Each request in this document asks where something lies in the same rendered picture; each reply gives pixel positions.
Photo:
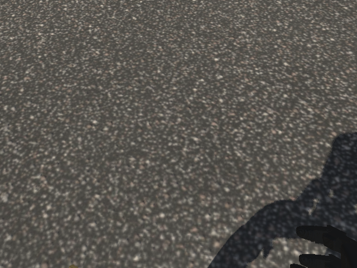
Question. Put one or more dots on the robot right hand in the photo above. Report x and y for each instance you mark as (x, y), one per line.
(332, 238)

